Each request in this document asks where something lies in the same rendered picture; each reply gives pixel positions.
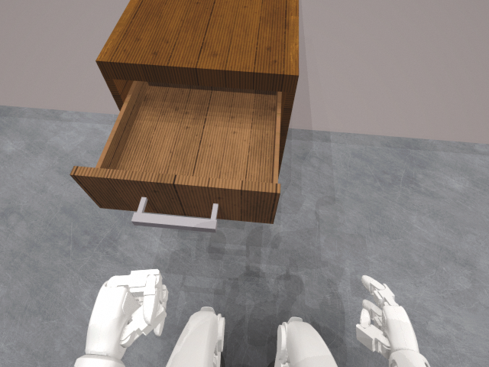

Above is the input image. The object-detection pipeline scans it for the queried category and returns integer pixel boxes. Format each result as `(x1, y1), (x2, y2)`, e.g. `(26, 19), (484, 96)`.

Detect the left robot hand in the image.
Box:
(85, 269), (169, 360)

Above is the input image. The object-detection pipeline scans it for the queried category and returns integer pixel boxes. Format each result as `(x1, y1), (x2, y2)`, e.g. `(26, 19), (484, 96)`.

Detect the handle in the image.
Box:
(131, 197), (219, 233)

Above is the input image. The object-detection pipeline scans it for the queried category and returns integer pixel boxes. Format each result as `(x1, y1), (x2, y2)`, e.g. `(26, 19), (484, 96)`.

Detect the cabinet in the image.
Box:
(96, 0), (299, 177)

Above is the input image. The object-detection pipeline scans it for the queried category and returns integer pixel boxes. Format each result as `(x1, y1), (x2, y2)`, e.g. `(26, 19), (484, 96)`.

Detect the robot left thigh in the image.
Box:
(166, 311), (225, 367)

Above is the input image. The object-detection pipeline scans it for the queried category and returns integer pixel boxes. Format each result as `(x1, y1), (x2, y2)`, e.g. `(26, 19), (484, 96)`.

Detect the robot right thigh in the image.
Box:
(277, 321), (338, 367)

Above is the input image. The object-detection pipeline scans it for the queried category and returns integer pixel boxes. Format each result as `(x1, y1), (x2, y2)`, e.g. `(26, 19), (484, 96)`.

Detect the drawer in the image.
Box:
(70, 81), (282, 224)

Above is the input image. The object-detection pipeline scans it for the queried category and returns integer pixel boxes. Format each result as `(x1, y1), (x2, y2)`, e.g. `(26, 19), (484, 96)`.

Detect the robot right forearm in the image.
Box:
(389, 349), (430, 367)

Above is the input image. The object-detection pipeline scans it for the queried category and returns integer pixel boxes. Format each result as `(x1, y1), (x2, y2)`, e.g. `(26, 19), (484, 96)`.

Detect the right robot hand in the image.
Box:
(356, 275), (419, 360)

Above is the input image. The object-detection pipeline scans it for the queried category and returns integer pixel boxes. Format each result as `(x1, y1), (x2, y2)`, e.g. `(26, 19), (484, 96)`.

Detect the robot thigh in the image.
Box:
(166, 311), (225, 367)
(277, 321), (338, 367)

